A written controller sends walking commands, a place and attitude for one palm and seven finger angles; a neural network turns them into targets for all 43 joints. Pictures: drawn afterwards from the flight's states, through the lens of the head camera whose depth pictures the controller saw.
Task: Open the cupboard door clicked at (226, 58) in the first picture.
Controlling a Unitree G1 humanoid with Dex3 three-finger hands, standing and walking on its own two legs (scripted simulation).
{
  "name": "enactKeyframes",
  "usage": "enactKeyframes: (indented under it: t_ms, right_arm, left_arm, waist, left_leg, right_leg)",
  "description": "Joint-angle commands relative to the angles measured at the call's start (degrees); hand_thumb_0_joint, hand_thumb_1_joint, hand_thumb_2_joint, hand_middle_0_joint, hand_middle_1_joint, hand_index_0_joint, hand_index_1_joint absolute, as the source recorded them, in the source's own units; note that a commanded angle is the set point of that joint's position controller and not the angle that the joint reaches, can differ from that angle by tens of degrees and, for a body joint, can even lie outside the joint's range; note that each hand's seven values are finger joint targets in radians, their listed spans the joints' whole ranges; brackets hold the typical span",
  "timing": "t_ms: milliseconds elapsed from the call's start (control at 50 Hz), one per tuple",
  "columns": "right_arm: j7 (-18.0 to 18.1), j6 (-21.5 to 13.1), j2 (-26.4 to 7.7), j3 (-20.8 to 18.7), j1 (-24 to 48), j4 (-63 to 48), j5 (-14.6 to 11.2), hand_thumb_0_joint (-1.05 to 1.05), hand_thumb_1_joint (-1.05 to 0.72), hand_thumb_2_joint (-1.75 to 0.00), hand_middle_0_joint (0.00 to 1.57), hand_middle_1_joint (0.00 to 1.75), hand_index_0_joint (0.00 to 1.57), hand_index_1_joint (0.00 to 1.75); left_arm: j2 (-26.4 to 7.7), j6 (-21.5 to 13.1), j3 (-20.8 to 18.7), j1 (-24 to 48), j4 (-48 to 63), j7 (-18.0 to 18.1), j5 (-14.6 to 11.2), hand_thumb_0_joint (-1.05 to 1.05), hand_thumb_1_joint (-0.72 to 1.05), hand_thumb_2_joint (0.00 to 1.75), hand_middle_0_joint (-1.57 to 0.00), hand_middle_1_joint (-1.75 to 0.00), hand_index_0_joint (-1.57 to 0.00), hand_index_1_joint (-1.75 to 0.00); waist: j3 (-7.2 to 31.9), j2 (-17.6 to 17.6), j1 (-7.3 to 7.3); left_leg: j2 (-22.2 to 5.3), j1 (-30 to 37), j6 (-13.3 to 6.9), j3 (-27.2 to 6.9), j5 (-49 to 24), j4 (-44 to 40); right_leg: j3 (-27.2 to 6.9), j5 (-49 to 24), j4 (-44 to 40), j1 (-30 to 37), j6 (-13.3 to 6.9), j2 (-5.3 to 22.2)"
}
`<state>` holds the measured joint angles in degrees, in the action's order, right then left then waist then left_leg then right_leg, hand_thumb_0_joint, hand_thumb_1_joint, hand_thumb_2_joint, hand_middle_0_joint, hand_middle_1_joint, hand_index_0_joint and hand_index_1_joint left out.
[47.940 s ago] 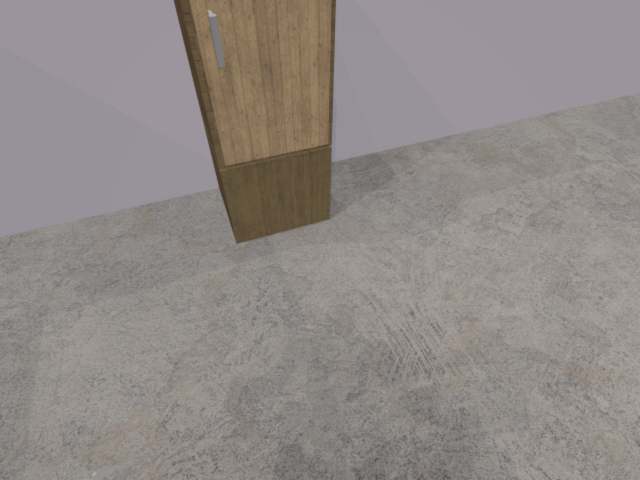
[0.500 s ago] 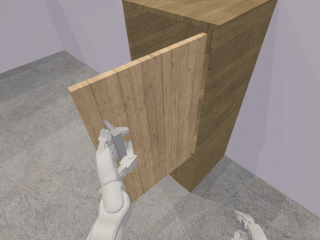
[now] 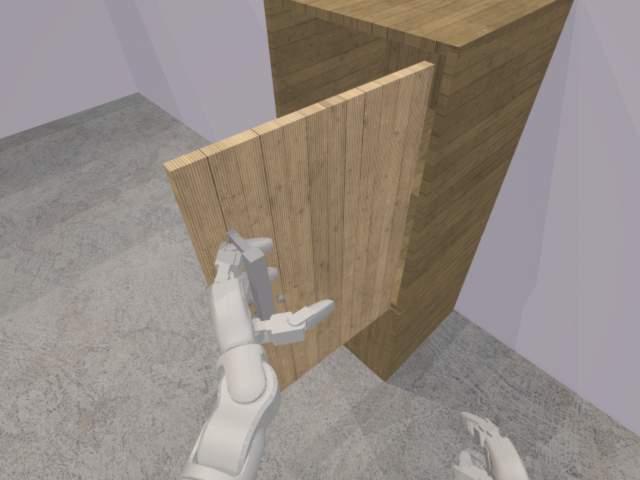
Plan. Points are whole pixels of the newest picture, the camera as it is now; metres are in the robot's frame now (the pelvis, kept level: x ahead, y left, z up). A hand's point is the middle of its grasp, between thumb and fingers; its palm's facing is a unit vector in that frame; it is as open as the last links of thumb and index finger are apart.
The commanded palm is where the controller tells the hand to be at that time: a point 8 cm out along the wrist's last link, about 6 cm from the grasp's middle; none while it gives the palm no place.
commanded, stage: open thumb and fingers to let go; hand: left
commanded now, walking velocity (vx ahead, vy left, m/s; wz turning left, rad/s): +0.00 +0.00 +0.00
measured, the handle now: (251, 278) +0.34 +0.11 +0.10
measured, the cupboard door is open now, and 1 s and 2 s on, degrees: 85 88 87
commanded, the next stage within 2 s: slide the hand sideways off the handle in 0.36 s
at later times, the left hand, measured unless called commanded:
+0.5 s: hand (279, 296) +0.31 +0.07 +0.10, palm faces +0.34 -0.94 -0.02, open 14.7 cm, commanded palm +0.27 +0.11 +0.10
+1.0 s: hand (279, 331) +0.26 +0.07 +0.10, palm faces -0.11 -0.99 -0.01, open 16.2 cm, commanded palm +0.23 +0.14 +0.10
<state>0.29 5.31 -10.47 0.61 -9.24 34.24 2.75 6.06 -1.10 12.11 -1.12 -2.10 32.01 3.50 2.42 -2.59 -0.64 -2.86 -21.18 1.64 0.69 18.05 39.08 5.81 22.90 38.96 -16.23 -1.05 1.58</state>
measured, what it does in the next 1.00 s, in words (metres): stands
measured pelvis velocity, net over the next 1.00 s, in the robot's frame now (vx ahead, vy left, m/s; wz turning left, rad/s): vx -0.01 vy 0.01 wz -0.03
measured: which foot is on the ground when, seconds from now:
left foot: down 0.00-1.00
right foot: down 0.00-1.00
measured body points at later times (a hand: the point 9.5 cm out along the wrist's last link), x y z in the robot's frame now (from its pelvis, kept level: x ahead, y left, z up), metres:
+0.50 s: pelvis -0.01 +0.01 +0.00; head -0.02 +0.00 +0.45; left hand +0.28 +0.12 +0.11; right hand +0.17 -0.20 -0.10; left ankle +0.03 +0.14 -0.72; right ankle -0.02 -0.10 -0.72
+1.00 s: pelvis -0.01 +0.01 +0.00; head -0.02 -0.01 +0.45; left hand +0.26 +0.12 +0.10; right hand +0.15 -0.21 -0.09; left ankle +0.03 +0.14 -0.72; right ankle -0.02 -0.10 -0.72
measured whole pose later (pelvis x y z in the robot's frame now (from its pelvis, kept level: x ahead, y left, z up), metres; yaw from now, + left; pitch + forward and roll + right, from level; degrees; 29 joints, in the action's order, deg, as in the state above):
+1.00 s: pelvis -0.01 +0.01 +0.00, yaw -2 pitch +0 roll +0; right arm 0.5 -0.5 -11.4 3.0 -12.7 30.9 -0.4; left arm -4.0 -5.9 9.7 -5.8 1.0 3.7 -4.6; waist 1.3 -2.0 0.0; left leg -3.0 -20.9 1.0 2.7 16.9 38.0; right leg 3.7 21.4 38.9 -17.3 -0.6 1.5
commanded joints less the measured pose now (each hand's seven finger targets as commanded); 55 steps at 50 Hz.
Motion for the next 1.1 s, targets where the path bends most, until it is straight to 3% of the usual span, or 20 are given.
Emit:
enactKeyframes:
  t_ms: [0, 140, 220, 320, 440, 460, 480, 500, 540, 560, 580, 620, 660, 680, 720, 740, 820, 840, 860, 1080]
  right_arm:
    - [0.37, -2.69, -4.61, -1.63, 7.8, -8.95, -0.16, 0.0, -0.9, -0.9, 0.2, 0.3, 0.2, 0.3]
    - [0.41, -2.28, -4.7, -1.64, 7.86, -8.29, -0.08, 0.0, -0.9, -0.9, 0.2, 0.3, 0.2, 0.3]
    - [0.1, -2.13, -4.66, -1.57, 7.99, -8.31, -0.16, 0.0, -0.9, -0.9, 0.2, 0.3, 0.2, 0.3]
    - [-0.03, -2.44, -4.64, -1.54, 8.04, -8.03, -0.19, 0.0, -0.9, -0.9, 0.2, 0.3, 0.2, 0.3]
    - [0.04, -2.76, -4.65, -1.42, 8.2, -7.28, -0.25, 0.0, -0.9, -0.9, 0.2, 0.3, 0.2, 0.3]
    - [-0.24, -2.34, -6.18, -1.45, 3.49, -5.86, -0.43, 0.0, -0.9, -0.9, 0.2, 0.3, 0.2, 0.3]
    - [0.46, -2.61, -6.09, -1.7, 3.16, -7.72, -1.05, 0.0, -0.9, -0.9, 0.2, 0.3, 0.2, 0.3]
    - [1.1, -3.13, -6.26, -1.6, 3.34, -8.46, -1.36, 0.0, -0.9, -0.9, 0.2, 0.3, 0.2, 0.3]
    - [1.61, -4.34, -6.35, -0.89, 2.94, -9.39, -2.6, 0.0, -0.9, -0.9, 0.2, 0.3, 0.2, 0.3]
    - [2.05, -5.08, -6.32, -0.38, 3.42, -9.8, -3.13, 0.0, -0.9, -0.9, 0.2, 0.3, 0.2, 0.3]
    - [2.44, -5.82, -6.35, -0.23, 3.92, -10.46, -3.64, 0.0, -0.9, -0.9, 0.2, 0.3, 0.2, 0.3]
    - [2.78, -7.24, -6.41, 0.29, 5.02, -11.04, -4.17, 0.0, -0.9, -0.9, 0.2, 0.3, 0.2, 0.3]
    - [2.66, -8.34, -6.64, 0.4, 5.19, -10.79, -4.11, 0.0, -0.9, -0.9, 0.2, 0.3, 0.2, 0.3]
    - [2.43, -8.66, -6.76, 0.23, 5.37, -11.09, -4.01, 0.0, -0.9, -0.9, 0.2, 0.3, 0.2, 0.3]
    - [1.58, -9.35, -6.43, 0.13, 4.76, -11.72, -3.66, 0.0, -0.9, -0.9, 0.2, 0.3, 0.2, 0.3]
    - [1.12, -9.41, -6.56, 0.0, 4.48, -11.69, -3.54, 0.0, -0.9, -0.9, 0.2, 0.3, 0.2, 0.3]
    - [0.44, -9.42, -6.33, 0.01, 4.69, -12.69, -3.35, 0.0, -0.9, -0.9, 0.2, 0.3, 0.2, 0.3]
    - [0.38, -9.3, -6.53, -0.01, 4.5, -12.74, -3.25, 0.0, -0.9, -0.9, 0.2, 0.3, 0.2, 0.3]
    - [0.45, -9.29, -6.35, -0.02, 5.06, -13.09, -3.27, 0.0, -0.9, -0.9, 0.2, 0.3, 0.2, 0.3]
    - [1.19, -9.8, -6.26, -0.41, 4.43, -13.87, -3.5, 0.0, -0.9, -0.9, 0.2, 0.3, 0.2, 0.3]
  left_arm:
    - [4.09, -3.07, 1.49, 17.51, 12.64, 0.36, 0.97, 0.0, -0.5, 0.3, -0.28, -1.1, -0.28, -1.1]
    - [4.34, -2.35, 1.45, 19.83, 9.72, 1.6, 1.73, 0.0, -0.5, 0.3, -0.22, -0.75, -0.22, -0.75]
    - [5.57, -1.89, 2.27, 21.53, 9.2, 2.03, 1.73, 0.0, -0.5, 0.3, -0.19, -0.55, -0.19, -0.55]
    - [7.03, -1.68, 3.18, 23.46, 7.92, 2.58, 1.84, 0.0, -0.5, 0.3, -0.15, -0.3, -0.15, -0.3]
    - [7.19, -1.67, 3.58, 26.66, 6.06, 2.95, 2.22, 0.0, -0.5, 0.3, -0.15, -0.3, -0.15, -0.3]
    - [2.51, -4.18, 13.49, 24.34, 4.94, -8.64, 6.39, 0.0, -0.5, 0.3, -0.15, -0.3, -0.15, -0.3]
    - [-1.67, -7.12, 8.98, 28.05, 8.5, -14.73, 3.95, 0.0, -0.5, 0.3, -0.15, -0.3, -0.15, -0.3]
    - [-3.61, -9.18, 8.7, 28.69, 11.04, -19.46, 2.81, 0.0, -0.5, 0.3, -0.15, -0.3, -0.15, -0.3]
    - [-3.69, -10.75, 9.98, 27.78, 10.27, -27.87, -0.86, 0.0, -0.5, 0.3, -0.15, -0.3, -0.15, -0.3]
    - [-3.76, -10.58, 9.62, 28.17, 8.9, -31.15, -3.57, 0.0, -0.5, 0.3, -0.15, -0.3, -0.15, -0.3]
    - [-3.82, -10.12, 7.55, 28.33, 9.33, -32.61, -6.5, 0.0, -0.5, 0.3, -0.15, -0.3, -0.15, -0.3]
    - [-2.88, -8.43, 4.6, 26.42, 8.11, -32.22, -10.38, 0.0, -0.5, 0.3, -0.15, -0.3, -0.15, -0.3]
    - [-4.32, -7.14, 0.79, 24.21, 6.62, -30.25, -12.03, 0.0, -0.5, 0.3, -0.15, -0.3, -0.15, -0.3]
    - [-5.92, -7.03, -1.06, 22.3, 7.45, -29.2, -11.66, 0.0, -0.5, 0.3, -0.15, -0.3, -0.15, -0.3]
    - [-5.3, -7.45, -0.75, 19.31, 9.67, -27.45, -10.26, 0.0, -0.5, 0.3, -0.15, -0.3, -0.15, -0.3]
    - [-7.32, -7.84, -1.91, 17.16, 10.03, -26.88, -9.15, 0.0, -0.5, 0.3, -0.15, -0.3, -0.15, -0.3]
    - [-8.9, -8.96, -2.94, 13.51, 13.42, -26.48, -7.74, 0.0, -0.5, 0.3, -0.15, -0.3, -0.15, -0.3]
    - [-10.45, -8.83, -4.51, 11.45, 13.08, -26.44, -7.73, 0.0, -0.5, 0.3, -0.15, -0.3, -0.15, -0.3]
    - [-11.37, -9.01, -5.37, 11.47, 14.9, -26.52, -7.8, 0.0, -0.5, 0.3, -0.15, -0.3, -0.15, -0.3]
    - [-15.32, -8.61, -11.57, -4.31, 22.12, -30.16, -10.89, 0.0, -0.5, 0.3, -0.15, -0.3, -0.15, -0.3]
  waist:
    - [9.73, 5.61, 0.37]
    - [10.24, 6.65, 0.37]
    - [10.5, 4.86, 0.43]
    - [9.74, 6.57, 1.0]
    - [9.31, 6.4, 1.26]
    - [6.22, 10.17, 5.41]
    - [9.79, 8.53, 4.16]
    - [13.14, 5.29, 3.45]
    - [12.49, 0.89, 4.12]
    - [11.17, 1.46, 4.8]
    - [11.06, 1.06, 4.22]
    - [8.73, 2.81, 3.29]
    - [7.86, 6.8, 2.12]
    - [8.44, 6.38, 0.98]
    - [9.84, 6.86, 0.32]
    - [9.85, 5.42, -0.41]
    - [7.89, 5.46, -0.41]
    - [7.56, 5.71, -1.07]
    - [7.66, 4.19, -0.98]
    - [7.23, 4.71, -1.18]
  left_leg:
    - [2.56, 7.92, -2.38, -0.43, -10.84, -3.1]
    - [2.23, 7.8, -2.28, -0.98, -10.07, -3.48]
    - [2.26, 7.38, -2.08, -1.03, -9.68, -3.74]
    - [2.18, 7.03, -2.12, -1.44, -8.29, -3.61]
    - [2.34, 6.35, -2.02, -1.95, -5.49, -3.71]
    - [2.06, 7.16, -2.86, -2.21, -6.9, -4.21]
    - [2.27, 7.12, -3.26, -2.02, -7.79, -4.0]
    - [2.56, 8.78, -3.38, -1.68, -8.58, -3.58]
    - [2.7, 10.03, -3.26, -2.08, -7.23, -3.48]
    - [2.79, 9.7, -3.24, -2.48, -5.32, -3.76]
    - [2.88, 9.42, -3.0, -2.78, -3.53, -4.33]
    - [2.97, 7.77, -2.53, -3.25, 0.63, -5.65]
    - [2.82, 6.77, -2.38, -3.43, 2.05, -6.78]
    - [2.87, 6.6, -2.28, -3.0, 1.49, -6.98]
    - [2.65, 7.21, -2.36, -2.48, -1.21, -7.04]
    - [2.59, 7.08, -2.25, -2.26, -1.9, -7.11]
    - [2.45, 6.7, -2.43, -0.95, -2.45, -7.0]
    - [2.48, 6.01, -2.43, -0.86, -2.04, -7.17]
    - [2.47, 6.34, -2.45, -0.33, -2.22, -7.12]
    - [2.93, 6.52, -2.72, 1.09, -7.33, -5.61]
  right_leg:
    - [-2.15, -14.2, -7.53, -3.07, -0.65, -1.05]
    - [-1.79, -11.75, -7.73, -3.45, -0.92, -1.41]
    - [-1.38, -11.36, -6.96, -3.76, -1.16, -1.5]
    - [-1.1, -9.53, -7.01, -4.97, -1.05, -1.6]
    - [-1.15, -6.56, -7.19, -6.17, -1.08, -1.53]
    - [-3.05, -9.93, -6.53, -8.55, -0.65, -1.32]
    - [-3.06, -12.06, -5.85, -7.04, -0.79, -1.27]
    - [-3.39, -13.51, -5.08, -5.73, -0.99, -1.17]
    - [-2.85, -12.38, -4.94, -6.77, -1.29, -1.24]
    - [-2.5, -10.95, -5.38, -7.64, -1.09, -1.4]
    - [-2.09, -9.2, -5.78, -7.69, -0.99, -1.72]
    - [-1.33, -5.24, -6.74, -8.17, -0.62, -2.09]
    - [-0.97, -3.33, -7.51, -7.44, -0.3, -2.23]
    - [-1.15, -3.34, -7.45, -6.72, -0.35, -2.23]
    - [-1.0, -5.49, -6.9, -5.53, -0.33, -2.13]
    - [-1.21, -5.8, -6.65, -4.92, -0.57, -2.12]
    - [-1.9, -6.19, -7.24, -4.76, -0.44, -2.1]
    - [-2.17, -5.61, -7.69, -3.96, -0.47, -2.06]
    - [-2.55, -5.83, -7.9, -4.0, -0.37, -1.94]
    - [-3.57, -14.08, -8.46, -1.33, 0.41, -2.02]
